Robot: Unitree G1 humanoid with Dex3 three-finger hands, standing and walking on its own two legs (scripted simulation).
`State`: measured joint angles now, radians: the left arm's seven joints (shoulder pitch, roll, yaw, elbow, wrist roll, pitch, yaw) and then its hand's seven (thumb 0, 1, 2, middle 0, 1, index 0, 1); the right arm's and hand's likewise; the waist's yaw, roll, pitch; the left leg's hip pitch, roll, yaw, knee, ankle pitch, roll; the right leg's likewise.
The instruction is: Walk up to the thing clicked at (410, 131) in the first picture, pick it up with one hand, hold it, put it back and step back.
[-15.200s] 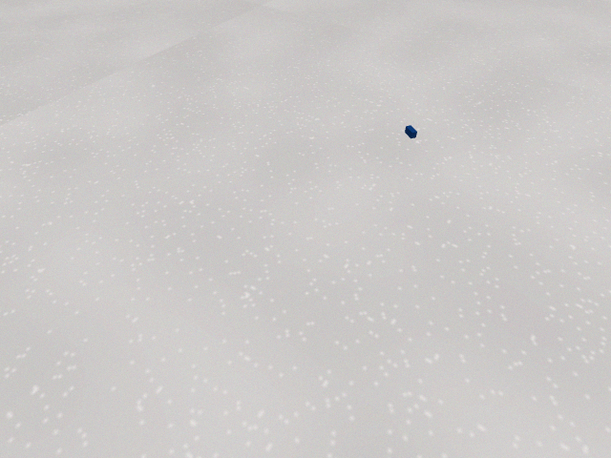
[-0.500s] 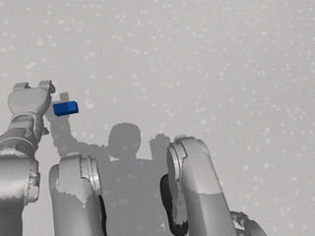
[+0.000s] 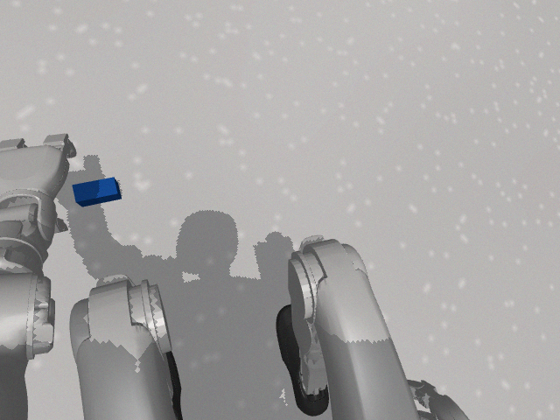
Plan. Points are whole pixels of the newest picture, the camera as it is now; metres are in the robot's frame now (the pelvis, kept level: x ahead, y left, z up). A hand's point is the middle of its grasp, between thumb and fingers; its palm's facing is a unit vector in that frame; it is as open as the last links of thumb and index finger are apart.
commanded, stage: rise first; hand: left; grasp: from above
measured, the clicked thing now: (97, 192) +0.49 +0.23 -0.30
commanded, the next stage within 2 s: approach in 0.94 s
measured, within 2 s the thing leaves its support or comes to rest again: neither
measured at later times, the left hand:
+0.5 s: hand (44, 198) +0.45 +0.27 -0.17, palm faces -0.45 -0.07 -0.89, open 11.7 cm
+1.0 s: hand (44, 202) +0.44 +0.27 -0.17, palm faces -0.46 -0.07 -0.89, open 11.0 cm
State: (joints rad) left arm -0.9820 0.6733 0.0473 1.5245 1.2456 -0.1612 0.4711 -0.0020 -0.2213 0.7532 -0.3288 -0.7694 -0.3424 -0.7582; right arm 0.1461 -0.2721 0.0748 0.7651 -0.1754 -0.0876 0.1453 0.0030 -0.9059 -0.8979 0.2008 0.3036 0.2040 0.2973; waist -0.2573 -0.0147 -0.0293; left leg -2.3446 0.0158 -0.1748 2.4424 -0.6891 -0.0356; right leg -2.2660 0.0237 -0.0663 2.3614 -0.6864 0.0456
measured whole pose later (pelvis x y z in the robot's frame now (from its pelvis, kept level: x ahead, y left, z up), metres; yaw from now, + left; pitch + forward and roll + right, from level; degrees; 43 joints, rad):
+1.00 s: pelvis +0.00 +0.00 +0.00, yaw +0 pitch +33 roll -8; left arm -0.97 0.66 0.03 1.52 1.25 -0.17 0.46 0.00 -0.03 0.60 -0.50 -0.60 -0.51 -0.59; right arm 0.16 -0.27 0.08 0.76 -0.17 -0.09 0.15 0.00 -0.91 -0.90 0.20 0.30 0.20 0.30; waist -0.25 -0.01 -0.05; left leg -2.34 0.01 -0.17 2.43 -0.67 -0.03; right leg -2.26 0.02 -0.06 2.35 -0.67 0.05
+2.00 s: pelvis +0.00 +0.00 +0.00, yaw -1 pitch +33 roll -9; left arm -1.09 0.65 -0.04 1.63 1.24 -0.14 0.47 0.00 0.00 0.70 -0.50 -0.71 -0.52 -0.69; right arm 0.15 -0.28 0.11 0.74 -0.18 -0.12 0.16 0.00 -0.90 -0.89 0.20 0.30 0.20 0.30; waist -0.30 -0.02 -0.03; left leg -2.34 0.01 -0.19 2.45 -0.69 -0.04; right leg -2.26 0.03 -0.08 2.36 -0.68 0.04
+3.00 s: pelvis +0.00 +0.01 -0.02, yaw -6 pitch +29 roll -13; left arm -1.09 0.85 0.07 1.81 1.27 -0.15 0.69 0.00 0.10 0.46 -0.57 -0.52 -0.59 -0.49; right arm 0.10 -0.33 0.25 0.72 -0.29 -0.27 0.31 0.00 -0.91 -0.90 0.20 0.30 0.20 0.30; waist -0.40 -0.11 0.14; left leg -2.35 0.02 -0.27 2.55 -0.73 -0.03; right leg -2.24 0.06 -0.14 2.39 -0.68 0.07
